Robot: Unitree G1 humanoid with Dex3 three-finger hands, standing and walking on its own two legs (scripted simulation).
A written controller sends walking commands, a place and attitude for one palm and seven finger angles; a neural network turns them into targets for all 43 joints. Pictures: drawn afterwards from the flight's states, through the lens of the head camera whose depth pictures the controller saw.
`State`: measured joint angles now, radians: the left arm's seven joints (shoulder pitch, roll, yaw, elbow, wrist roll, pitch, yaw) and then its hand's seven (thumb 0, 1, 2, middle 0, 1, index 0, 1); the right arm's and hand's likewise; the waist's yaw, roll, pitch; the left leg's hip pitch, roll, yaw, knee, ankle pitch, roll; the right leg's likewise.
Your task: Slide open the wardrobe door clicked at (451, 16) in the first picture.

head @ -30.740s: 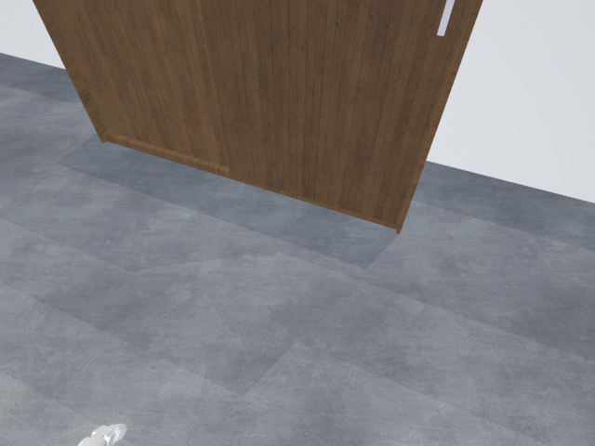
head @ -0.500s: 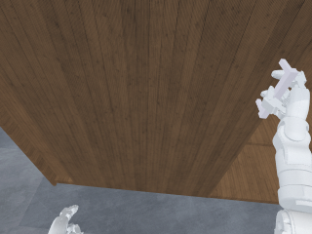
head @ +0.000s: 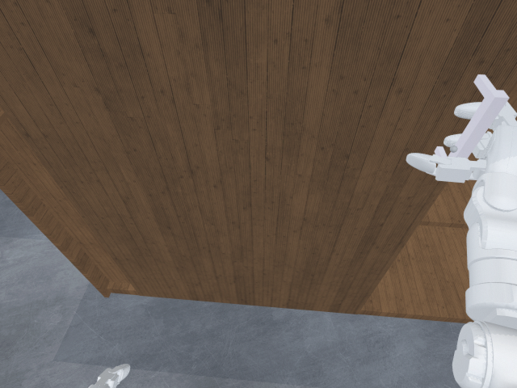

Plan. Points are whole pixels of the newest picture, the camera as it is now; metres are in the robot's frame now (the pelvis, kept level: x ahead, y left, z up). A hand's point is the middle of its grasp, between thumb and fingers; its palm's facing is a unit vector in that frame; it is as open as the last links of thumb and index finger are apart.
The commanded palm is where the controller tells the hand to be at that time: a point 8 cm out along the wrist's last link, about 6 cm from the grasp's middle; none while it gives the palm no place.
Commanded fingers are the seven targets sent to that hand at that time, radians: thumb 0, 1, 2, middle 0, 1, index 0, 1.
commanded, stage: loosen the grip on the handle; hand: right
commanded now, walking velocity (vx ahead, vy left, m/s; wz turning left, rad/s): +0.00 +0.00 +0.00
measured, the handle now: (464, 130) +0.48 -0.27 +0.17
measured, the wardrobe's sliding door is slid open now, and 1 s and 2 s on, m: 0.67 0.67 0.67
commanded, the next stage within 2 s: slip the hand off the handle in 0.24 s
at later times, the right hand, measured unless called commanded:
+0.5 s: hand (459, 149) +0.44 -0.25 +0.16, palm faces +0.37 +0.91 -0.18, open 14.3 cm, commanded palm +0.40 -0.31 +0.16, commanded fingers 0.00 0.55 -0.20 0.25 1.15 0.25 1.15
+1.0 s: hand (514, 150) +0.45 -0.33 +0.16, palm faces +0.41 +0.90 -0.18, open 14.7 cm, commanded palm +0.39 -0.37 +0.16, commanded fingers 0.00 0.55 -0.20 0.25 1.15 0.25 1.15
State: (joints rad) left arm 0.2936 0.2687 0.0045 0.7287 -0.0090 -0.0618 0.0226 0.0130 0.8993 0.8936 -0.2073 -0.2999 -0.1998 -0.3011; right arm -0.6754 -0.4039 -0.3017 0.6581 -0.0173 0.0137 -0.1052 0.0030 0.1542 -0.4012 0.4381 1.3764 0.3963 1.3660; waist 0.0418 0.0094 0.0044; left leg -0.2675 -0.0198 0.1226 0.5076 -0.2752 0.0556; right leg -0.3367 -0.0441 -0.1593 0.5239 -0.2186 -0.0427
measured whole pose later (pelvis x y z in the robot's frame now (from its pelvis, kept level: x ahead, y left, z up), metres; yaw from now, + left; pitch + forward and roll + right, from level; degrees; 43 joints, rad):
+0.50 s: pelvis +0.00 -0.01 +0.00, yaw +0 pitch +3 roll +1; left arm 0.28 0.24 -0.01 0.74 -0.01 -0.03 0.05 0.01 0.90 0.89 -0.21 -0.30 -0.20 -0.30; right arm -0.65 -0.42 -0.32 0.69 -0.01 -0.06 -0.10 -0.01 0.55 -0.20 0.35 1.22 0.32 1.20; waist 0.06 -0.01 -0.01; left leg -0.28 -0.01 0.12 0.51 -0.28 0.04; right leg -0.35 -0.04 -0.16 0.53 -0.23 -0.05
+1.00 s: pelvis +0.01 -0.02 +0.00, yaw +0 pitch +6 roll +1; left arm 0.35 0.29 0.00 0.75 -0.03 -0.03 0.07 0.01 0.90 0.89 -0.21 -0.30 -0.20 -0.30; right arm -0.71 -0.62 -0.45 0.86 0.04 -0.16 0.06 -0.01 0.55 -0.20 0.26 1.15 0.25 1.15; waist 0.07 0.00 -0.01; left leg -0.35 -0.02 0.12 0.54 -0.29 0.04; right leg -0.44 -0.04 -0.16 0.59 -0.26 -0.06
